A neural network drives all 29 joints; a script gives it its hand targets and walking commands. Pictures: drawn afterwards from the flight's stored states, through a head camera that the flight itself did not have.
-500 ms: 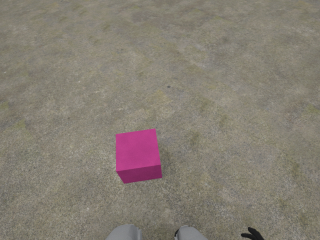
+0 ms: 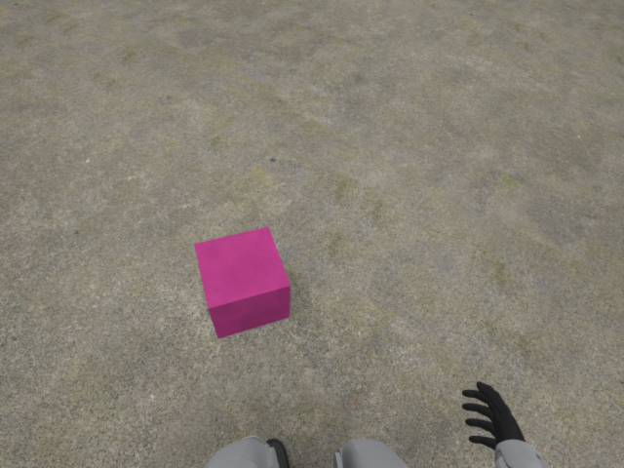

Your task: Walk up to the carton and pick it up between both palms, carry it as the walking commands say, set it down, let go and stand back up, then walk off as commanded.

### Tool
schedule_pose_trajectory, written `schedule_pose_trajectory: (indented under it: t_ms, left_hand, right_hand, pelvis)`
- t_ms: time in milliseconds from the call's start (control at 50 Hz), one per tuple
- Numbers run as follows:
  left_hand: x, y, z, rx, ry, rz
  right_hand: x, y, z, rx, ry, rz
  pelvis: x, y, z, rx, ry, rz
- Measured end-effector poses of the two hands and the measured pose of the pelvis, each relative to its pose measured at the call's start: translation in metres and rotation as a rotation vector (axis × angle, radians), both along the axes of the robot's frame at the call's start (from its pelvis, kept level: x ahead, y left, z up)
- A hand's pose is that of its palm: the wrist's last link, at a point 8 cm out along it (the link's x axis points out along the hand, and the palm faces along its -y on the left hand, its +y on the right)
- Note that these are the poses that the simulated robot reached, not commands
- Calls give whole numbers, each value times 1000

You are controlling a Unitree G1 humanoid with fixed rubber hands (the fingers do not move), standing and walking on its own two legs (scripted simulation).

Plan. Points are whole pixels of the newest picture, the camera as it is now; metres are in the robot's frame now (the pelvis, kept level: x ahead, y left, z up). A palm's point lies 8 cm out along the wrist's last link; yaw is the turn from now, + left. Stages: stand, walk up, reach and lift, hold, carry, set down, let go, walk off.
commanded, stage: walk off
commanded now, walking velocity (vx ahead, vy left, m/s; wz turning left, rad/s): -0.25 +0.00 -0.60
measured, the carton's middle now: (243, 282) +0.73 +0.20 -0.64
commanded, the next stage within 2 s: stand in 0.80 s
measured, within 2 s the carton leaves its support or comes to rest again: neither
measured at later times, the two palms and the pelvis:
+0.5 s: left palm out of the picture -0.03 +0.31 -0.09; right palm out of the picture -0.11 -0.21 -0.12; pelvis -0.16 +0.06 +0.01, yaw -17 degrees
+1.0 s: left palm out of the picture -0.05 +0.35 -0.12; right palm out of the picture -0.25 -0.15 -0.09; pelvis -0.23 +0.15 +0.00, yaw -32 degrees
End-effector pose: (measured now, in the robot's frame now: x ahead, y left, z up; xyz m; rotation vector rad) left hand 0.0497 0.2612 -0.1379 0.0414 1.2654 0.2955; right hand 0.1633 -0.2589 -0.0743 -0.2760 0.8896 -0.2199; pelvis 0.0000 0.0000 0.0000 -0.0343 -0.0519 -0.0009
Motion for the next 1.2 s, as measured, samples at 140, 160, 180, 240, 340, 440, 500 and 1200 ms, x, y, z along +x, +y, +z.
schedule_pose_trajectory:
  t_ms: [140, 160, 180, 240, 340, 440, 500, 1200]
  left_hand:
    - [-29, 10, 3, 28, -34, -89]
    - [-35, 12, 5, 38, -39, -100]
    - [-43, 14, 7, 50, -42, -110]
    - [-78, 22, -2, 94, -25, -131]
    - [-105, 29, 18, 115, -1, -134]
    - [-84, 40, 43, 142, -53, -240]
    - [-83, 51, 44, 144, -53, -284]
    - [-119, 74, 27, 63, -94, -587]
  right_hand:
    - [-73, 1, -20, 46, -43, -90]
    - [-85, 1, -25, 58, -45, -104]
    - [-97, 2, -31, 72, -47, -117]
    - [-131, 2, -55, 107, -49, -142]
    - [-207, 13, -60, 155, 87, -209]
    - [-256, 30, -53, 177, 143, -286]
    - [-277, 44, -49, 174, 155, -313]
    - [-457, 120, -48, 188, 79, -601]
  pelvis:
    - [-54, 9, -13, 24, -41, -86]
    - [-63, 10, -15, 29, -47, -98]
    - [-72, 10, -17, 35, -53, -109]
    - [-103, 13, -35, 77, -52, -164]
    - [-126, 24, -15, 87, -58, -192]
    - [-147, 44, 2, 110, 35, -262]
    - [-157, 60, 6, 110, 62, -297]
    - [-259, 142, -3, 102, -24, -606]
